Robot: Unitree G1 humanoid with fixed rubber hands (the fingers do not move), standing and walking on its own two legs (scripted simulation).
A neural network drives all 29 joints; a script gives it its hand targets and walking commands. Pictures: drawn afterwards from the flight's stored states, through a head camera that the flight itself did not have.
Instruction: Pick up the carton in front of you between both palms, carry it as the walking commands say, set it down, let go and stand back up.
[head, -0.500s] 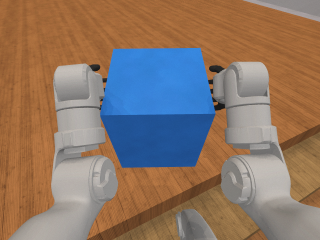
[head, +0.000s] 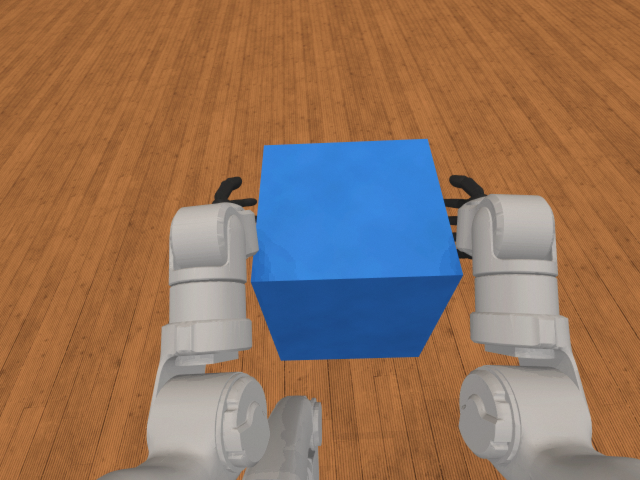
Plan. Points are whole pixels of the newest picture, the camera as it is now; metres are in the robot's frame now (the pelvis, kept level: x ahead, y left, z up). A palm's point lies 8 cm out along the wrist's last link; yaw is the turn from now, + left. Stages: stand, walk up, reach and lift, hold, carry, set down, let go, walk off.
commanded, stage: carry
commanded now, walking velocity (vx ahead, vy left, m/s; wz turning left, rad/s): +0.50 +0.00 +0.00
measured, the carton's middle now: (347, 259) +0.42 +0.01 +0.03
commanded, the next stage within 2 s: none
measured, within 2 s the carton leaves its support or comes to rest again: neither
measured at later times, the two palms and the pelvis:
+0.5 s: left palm out of the picture +0.72 +0.16 +0.33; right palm out of the picture +0.68 -0.12 +0.34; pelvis +0.31 +0.05 +0.14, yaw -3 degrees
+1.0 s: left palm out of the picture +0.97 +0.13 +0.30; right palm out of the picture +0.97 -0.15 +0.28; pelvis +0.60 -0.01 +0.17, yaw +1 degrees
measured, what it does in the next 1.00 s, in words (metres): climbs: left foot 0.15 m higher, then right foot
